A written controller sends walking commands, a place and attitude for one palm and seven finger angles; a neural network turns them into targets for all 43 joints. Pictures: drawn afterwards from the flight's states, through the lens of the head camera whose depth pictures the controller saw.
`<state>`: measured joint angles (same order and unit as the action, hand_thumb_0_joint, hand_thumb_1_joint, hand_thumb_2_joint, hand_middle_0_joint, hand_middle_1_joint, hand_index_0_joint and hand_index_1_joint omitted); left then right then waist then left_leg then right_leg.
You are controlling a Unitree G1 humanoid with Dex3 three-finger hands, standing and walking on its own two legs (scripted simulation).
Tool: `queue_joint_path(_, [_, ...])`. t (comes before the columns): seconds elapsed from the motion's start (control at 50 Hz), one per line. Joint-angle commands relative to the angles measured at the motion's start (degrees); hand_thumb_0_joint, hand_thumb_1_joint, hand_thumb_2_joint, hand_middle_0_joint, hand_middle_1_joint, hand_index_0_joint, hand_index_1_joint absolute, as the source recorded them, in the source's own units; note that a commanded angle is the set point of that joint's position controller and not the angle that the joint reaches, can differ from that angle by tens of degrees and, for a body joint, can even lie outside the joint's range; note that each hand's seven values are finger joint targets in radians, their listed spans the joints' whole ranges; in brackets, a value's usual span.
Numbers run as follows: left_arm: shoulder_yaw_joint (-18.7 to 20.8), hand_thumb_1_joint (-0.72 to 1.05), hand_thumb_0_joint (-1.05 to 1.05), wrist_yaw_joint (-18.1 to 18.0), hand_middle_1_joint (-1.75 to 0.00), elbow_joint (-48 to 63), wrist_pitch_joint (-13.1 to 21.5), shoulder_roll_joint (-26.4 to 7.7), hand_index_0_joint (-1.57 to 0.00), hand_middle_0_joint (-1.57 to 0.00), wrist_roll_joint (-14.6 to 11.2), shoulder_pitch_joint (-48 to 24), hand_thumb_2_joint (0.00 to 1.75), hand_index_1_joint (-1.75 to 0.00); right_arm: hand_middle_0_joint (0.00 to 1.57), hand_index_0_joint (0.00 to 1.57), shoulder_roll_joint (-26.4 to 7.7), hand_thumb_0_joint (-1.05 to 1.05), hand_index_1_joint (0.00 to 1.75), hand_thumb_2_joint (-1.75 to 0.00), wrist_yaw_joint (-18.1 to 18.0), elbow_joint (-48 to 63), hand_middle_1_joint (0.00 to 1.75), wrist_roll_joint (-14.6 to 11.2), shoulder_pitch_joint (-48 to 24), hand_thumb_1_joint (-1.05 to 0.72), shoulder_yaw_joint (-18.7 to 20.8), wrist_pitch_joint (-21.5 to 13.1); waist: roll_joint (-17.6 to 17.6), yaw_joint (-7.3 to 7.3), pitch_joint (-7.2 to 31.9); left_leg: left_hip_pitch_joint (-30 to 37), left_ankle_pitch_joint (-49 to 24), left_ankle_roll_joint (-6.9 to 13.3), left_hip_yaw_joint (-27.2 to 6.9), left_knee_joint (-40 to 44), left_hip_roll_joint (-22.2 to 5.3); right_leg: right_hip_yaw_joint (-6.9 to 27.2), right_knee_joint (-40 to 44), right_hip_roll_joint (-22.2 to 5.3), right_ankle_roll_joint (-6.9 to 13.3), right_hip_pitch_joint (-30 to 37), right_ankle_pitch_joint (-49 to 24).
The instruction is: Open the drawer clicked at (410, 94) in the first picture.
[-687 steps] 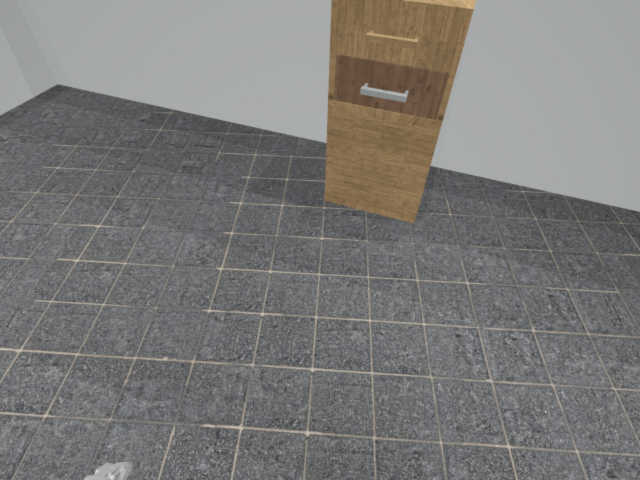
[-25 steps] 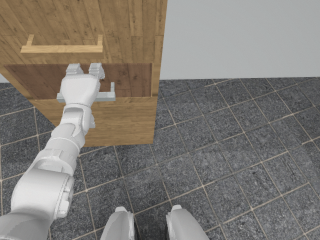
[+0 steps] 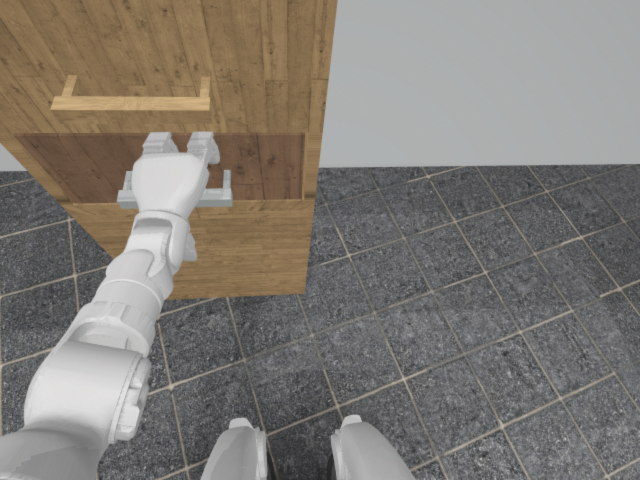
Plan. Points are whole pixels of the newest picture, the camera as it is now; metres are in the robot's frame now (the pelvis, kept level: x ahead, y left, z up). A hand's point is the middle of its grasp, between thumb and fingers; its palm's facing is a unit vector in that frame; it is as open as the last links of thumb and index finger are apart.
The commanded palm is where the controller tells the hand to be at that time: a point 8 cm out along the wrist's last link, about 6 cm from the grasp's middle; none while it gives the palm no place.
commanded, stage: move the hooked fingers above the handle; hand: left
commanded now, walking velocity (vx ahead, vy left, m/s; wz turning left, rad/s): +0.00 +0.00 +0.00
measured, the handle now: (178, 187) +0.55 +0.17 -0.07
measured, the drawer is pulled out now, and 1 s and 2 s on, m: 0.00 0.00 0.00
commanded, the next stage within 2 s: lower the fingers behind the handle in 1.92 s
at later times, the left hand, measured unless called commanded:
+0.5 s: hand (189, 195) +0.49 +0.14 -0.01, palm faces +0.08 -0.07 -0.99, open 13.8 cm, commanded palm +0.47 +0.18 +0.04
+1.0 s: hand (199, 187) +0.50 +0.12 +0.00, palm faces +0.14 -0.03 -0.99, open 13.8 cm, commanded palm +0.48 +0.18 +0.04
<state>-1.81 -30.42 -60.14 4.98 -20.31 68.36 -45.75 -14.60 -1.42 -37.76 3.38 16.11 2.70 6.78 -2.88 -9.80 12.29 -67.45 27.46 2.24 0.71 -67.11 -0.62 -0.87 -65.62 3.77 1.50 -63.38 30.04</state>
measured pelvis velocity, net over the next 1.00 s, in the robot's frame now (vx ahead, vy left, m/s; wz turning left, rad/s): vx -0.02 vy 0.00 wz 0.00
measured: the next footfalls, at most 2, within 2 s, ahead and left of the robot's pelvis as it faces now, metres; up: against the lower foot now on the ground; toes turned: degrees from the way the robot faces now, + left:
none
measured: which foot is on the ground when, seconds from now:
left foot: down 0.00-1.00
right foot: down 0.00-1.00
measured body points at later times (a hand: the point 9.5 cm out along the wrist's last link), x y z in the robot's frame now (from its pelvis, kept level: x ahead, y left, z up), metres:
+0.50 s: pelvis +0.00 +0.00 +0.00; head +0.13 +0.01 +0.43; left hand +0.48 +0.14 +0.04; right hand +0.03 -0.28 -0.12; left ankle +0.03 +0.10 -0.64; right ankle +0.00 -0.11 -0.64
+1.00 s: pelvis -0.02 +0.00 -0.01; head +0.12 +0.02 +0.42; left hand +0.49 +0.12 +0.05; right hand +0.02 -0.28 -0.13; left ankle +0.03 +0.09 -0.64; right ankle +0.00 -0.11 -0.64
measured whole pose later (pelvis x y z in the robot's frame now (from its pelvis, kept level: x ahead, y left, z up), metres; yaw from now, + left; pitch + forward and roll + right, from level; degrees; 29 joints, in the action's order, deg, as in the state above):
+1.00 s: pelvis -0.02 +0.00 -0.01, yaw +0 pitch +28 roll -3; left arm -6.1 -34.8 -64.3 -1.7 -18.6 69.6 -52.8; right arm -15.0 -2.2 -37.7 2.9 15.5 1.0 6.8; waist -3.3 -11.0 11.8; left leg -70.9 26.6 2.7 0.5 -69.3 -0.3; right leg -1.2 -67.8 3.4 0.8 -66.6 29.3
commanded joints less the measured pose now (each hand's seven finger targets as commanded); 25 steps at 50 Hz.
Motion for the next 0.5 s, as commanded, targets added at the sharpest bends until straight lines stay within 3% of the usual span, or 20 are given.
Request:
queue_joint_path(0.0, [7.78, -0.5, 0.0, -10.06, -1.2, 10.17, -9.93, -21.9, -0.3, -0.3, 0.33, -26.12, 0.3, -1.2, 0.2, 0.2, -7.65, 0.0, 0.3, -0.9, 0.42, 2.69, 0.3, 0.13, 6.08, -0.9, 2.54, 0.08, -4.26, 3.65, 33.0, 23.93, -24.67, 0.0, -0.83, 5.0, 1.02, -0.27, 7.12, -0.18, 0.77, 14.13, -23.53])
queue_joint_path(0.02, [7.13, -0.5, 0.0, -9.27, -1.2, 9.49, -12.07, -21.83, -0.3, -0.3, -0.08, -26.92, 0.3, -1.2, 0.2, 0.2, -8.0, 0.0, 0.3, -0.9, 0.53, 2.47, 0.3, -0.18, 6.75, -0.9, 2.72, 0.14, -4.45, 3.28, 35.52, 26.1, -24.96, -0.06, -0.99, 5.62, 1.01, -0.39, 7.85, -0.11, 0.51, 15.67, -24.19])
queue_joint_path(0.04, [5.74, -0.5, 0.0, -7.53, -1.2, 10.07, -13.52, -20.44, -0.3, -0.3, -1.28, -29.31, 0.3, -1.2, 0.2, 0.2, -8.09, 0.0, 0.3, -0.9, 0.44, 2.18, 0.3, -0.55, 7.29, -0.9, 3.12, -0.02, -3.72, 1.73, 38.33, 29.43, -26.45, 0.03, -1.51, 5.81, 0.66, -0.71, 8.39, -0.02, 0.17, 16.24, -25.65])
queue_joint_path(0.06, [4.29, -0.5, 0.0, -5.21, -1.2, 10.27, -14.65, -19.53, -0.3, -0.3, -2.58, -29.9, 0.3, -1.2, 0.2, 0.2, -8.55, 0.0, 0.3, -0.9, 0.37, 1.69, 0.3, -1.06, 8.78, -0.9, 3.48, -0.1, -3.76, 1.11, 40.73, 32.4, -27.41, 0.08, -1.55, 6.44, 0.61, -0.63, 9.65, -0.05, -0.17, 17.84, -27.19])
queue_joint_path(0.12, [-6.71, -0.5, 0.0, 4.38, -1.2, 15.41, -14.44, -7.04, -0.3, -0.3, -8.84, -33.39, 0.3, -1.2, 0.2, 0.2, -8.61, 0.0, 0.3, -0.9, -0.14, 0.17, 0.3, -1.94, 10.87, -0.9, 4.81, -0.7, -1.48, -2.7, 41.87, 40.58, -27.29, 0.39, -2.97, 8.82, 0.1, -0.59, 13.99, 0.14, -0.62, 18.8, -26.76])
queue_joint_path(0.14, [-13.05, -0.5, 0.0, 7.87, -1.2, 17.78, -12.87, 0.12, -0.3, -0.3, -10.78, -35.25, 0.3, -1.2, 0.2, 0.2, -8.15, 0.0, 0.3, -0.9, -0.44, -0.02, 0.3, -1.98, 11.16, -0.9, 4.9, -1.25, -1.73, -4.97, 40.24, 43.47, -27.87, 0.52, -3.84, 9.24, -0.18, -0.66, 14.89, 0.15, -0.63, 16.31, -25.78])
queue_joint_path(0.16, [-14.67, -0.5, 0.0, 10.59, -1.2, 18.56, -10.78, 1.94, -0.3, -0.3, -12.03, -34.47, 0.3, -1.2, 0.2, 0.2, -8.01, 0.0, 0.3, -0.9, -0.85, -1.02, 0.3, -2.1, 11.59, -0.9, 4.93, -1.74, -0.83, -5.39, 36.66, 43.4, -26.35, 0.89, -3.88, 9.38, -0.22, -0.73, 15.75, 0.06, -0.74, 14.84, -24.34])
queue_joint_path(0.2, [-15.78, -0.5, 0.0, 14.15, -1.2, 14.83, -6.7, 2.44, -0.3, -0.3, -11.85, -31.23, 0.3, -1.2, 0.2, 0.2, -7.91, 0.0, 0.3, -0.9, -1.67, -2.43, 0.3, -1.84, 11.27, -0.9, 4.11, -2.29, 0.63, -5.76, 25.81, 39.44, -21.93, 1.2, -4.24, 10.35, -0.17, -0.82, 16.59, -0.17, -0.53, 11.05, -20.31])
queue_joint_path(0.24, [-14.46, -0.5, 0.0, 14.8, -1.2, 11.63, -2.14, 0.86, -0.3, -0.3, -9.84, -29.59, 0.3, -1.2, 0.2, 0.2, -7.48, 0.0, 0.3, -0.9, -2.11, -3.35, 0.3, -1.46, 11.33, -0.9, 3.39, -2.22, 0.15, -5.09, 16.92, 35.18, -18.6, 1.07, -4.35, 10.55, -0.05, -0.85, 16.2, -0.3, 0.16, 6.71, -16.84])
queue_joint_path(0.26, [-11.91, -0.5, 0.0, 13.91, -1.2, 9.33, -0.24, -1.72, -0.3, -0.3, -7.97, -28.83, 0.3, -1.2, 0.2, 0.2, -7.2, 0.0, 0.3, -0.9, -2.17, -3.66, 0.3, -1.35, 11.33, -0.9, 3.18, -2.16, -0.73, -4.33, 14.52, 32.22, -16.59, 0.91, -4.25, 9.97, 0.02, -0.77, 15.22, -0.35, 0.43, 4.37, -14.84])
queue_joint_path(0.28, [-8.1, -0.5, 0.0, 12.51, -1.2, 7.08, 0.81, -5.37, -0.3, -0.3, -6.44, -26.62, 0.3, -1.2, 0.2, 0.2, -7.25, 0.0, 0.3, -0.9, -2.02, -3.55, 0.3, -1.19, 11.43, -0.9, 2.92, -1.88, -1.37, -2.75, 12.34, 29.13, -15.82, 0.8, -4.11, 9.46, 0.14, -0.99, 14.0, -0.2, 1.11, 3.48, -14.06])
queue_joint_path(0.32, [1.02, -0.5, 0.0, 8.07, -1.2, 3.58, 1.56, -14.64, -0.3, -0.3, -4.07, -22.5, 0.3, -1.2, 0.2, 0.2, -7.39, 0.0, 0.3, -0.9, -1.55, -2.04, 0.3, -0.94, 10.73, -0.9, 1.84, -1.23, -2.79, 0.78, 12.14, 22.94, -16.28, 0.68, -3.56, 8.39, 0.5, -1.02, 11.25, -0.05, 1.99, 3.76, -13.67])
queue_joint_path(0.34, [5.81, -0.5, 0.0, 5.62, -1.2, 3.37, 0.72, -19.75, -0.3, -0.3, -3.84, -20.46, 0.3, -1.2, 0.2, 0.2, -7.75, 0.0, 0.3, -0.9, -1.1, -1.36, 0.3, -0.52, 9.58, -0.9, 1.39, -0.66, -5.02, 3.78, 13.69, 20.8, -17.53, 0.42, -3.02, 8.02, 0.79, -0.57, 9.82, -0.08, 2.32, 5.28, -14.36])
queue_joint_path(0.4, [8.07, -0.5, 0.0, -3.15, -1.2, 4.46, -4.49, -21.18, -0.3, -0.3, -1.4, -14.87, 0.3, -1.2, 0.2, 0.2, -6.91, 0.0, 0.3, -0.9, -0.22, 3.14, 0.3, 0.05, 6.55, -0.9, 0.92, 0.47, -4.46, 6.63, 20.74, 17.77, -22.59, 0.27, -0.78, 6.16, 1.44, 0.13, 7.35, -0.08, 1.99, 10.89, -20.41])
queue_joint_path(0.44, [7.13, -0.5, 0.0, -8.28, -1.2, 5.99, -8.98, -20.6, -0.3, -0.3, 0.45, -16.44, 0.3, -1.2, 0.2, 0.2, -6.86, 0.0, 0.3, -0.9, -0.21, 3.99, 0.3, -0.02, 4.86, -0.9, 1.24, 0.86, -0.74, 6.08, 24.81, 17.89, -24.38, 0.07, -0.21, 5.55, 1.6, 0.45, 7.06, -0.14, 1.61, 14.36, -23.71])
queue_joint_path(0.48, [5.77, -0.5, 0.0, -10.42, -1.2, 7.12, -13.53, -20.72, -0.3, -0.3, 0.7, -21.24, 0.3, -1.2, 0.2, 0.2, -7.42, 0.0, 0.3, -0.9, -0.24, 3.72, 0.3, -0.49, 5.21, -0.9, 1.61, 1.15, -1.39, 4.84, 29.21, 21.43, -24.35, -0.16, 0.07, 6.71, 1.35, 0.37, 8.41, -0.25, 0.99, 16.87, -24.67])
